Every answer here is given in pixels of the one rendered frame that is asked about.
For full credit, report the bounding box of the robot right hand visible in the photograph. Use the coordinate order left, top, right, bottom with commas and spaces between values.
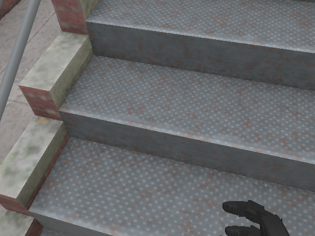
220, 200, 289, 236

